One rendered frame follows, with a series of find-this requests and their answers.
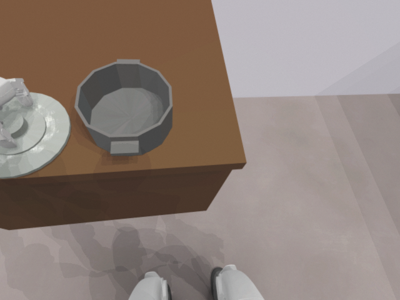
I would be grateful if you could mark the knob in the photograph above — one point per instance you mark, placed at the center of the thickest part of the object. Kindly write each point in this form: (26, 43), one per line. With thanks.
(14, 123)

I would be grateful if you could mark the left robot shin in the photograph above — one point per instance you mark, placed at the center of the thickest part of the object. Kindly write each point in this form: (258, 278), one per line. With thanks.
(151, 274)

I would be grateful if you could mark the lid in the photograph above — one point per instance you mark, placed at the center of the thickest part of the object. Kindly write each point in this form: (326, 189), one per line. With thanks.
(47, 134)

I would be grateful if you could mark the pot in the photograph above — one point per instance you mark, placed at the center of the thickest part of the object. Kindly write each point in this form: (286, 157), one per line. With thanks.
(126, 106)

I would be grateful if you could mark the left robot hand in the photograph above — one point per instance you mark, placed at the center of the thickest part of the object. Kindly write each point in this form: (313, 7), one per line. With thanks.
(10, 88)

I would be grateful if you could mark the robot right thigh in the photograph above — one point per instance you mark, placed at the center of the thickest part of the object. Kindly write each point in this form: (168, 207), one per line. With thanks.
(235, 285)

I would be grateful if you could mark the table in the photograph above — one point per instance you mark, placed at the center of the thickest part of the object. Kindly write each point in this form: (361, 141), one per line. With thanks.
(55, 44)

